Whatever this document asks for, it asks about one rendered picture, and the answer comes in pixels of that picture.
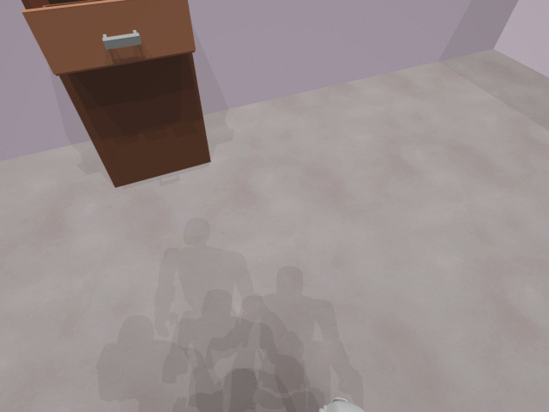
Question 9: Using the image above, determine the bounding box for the drawer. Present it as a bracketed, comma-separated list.
[22, 0, 196, 76]

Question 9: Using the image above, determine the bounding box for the handle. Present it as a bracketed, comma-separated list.
[102, 30, 142, 50]

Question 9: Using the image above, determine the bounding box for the cabinet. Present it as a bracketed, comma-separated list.
[21, 0, 211, 188]

